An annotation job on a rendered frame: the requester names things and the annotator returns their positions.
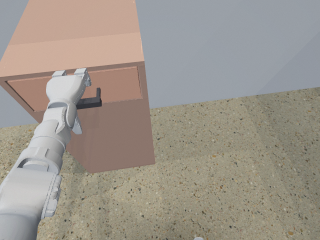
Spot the drawer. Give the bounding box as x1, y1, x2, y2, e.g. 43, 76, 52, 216
7, 66, 141, 111

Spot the handle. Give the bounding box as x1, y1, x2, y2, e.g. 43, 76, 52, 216
76, 87, 102, 110

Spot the robot left hand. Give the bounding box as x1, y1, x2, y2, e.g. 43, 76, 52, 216
46, 68, 92, 135

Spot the robot left upper arm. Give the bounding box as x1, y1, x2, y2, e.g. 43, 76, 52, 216
0, 167, 62, 240

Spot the cabinet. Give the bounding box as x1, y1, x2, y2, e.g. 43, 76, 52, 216
0, 0, 156, 174

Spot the left robot forearm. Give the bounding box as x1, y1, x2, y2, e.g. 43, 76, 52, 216
0, 99, 77, 201

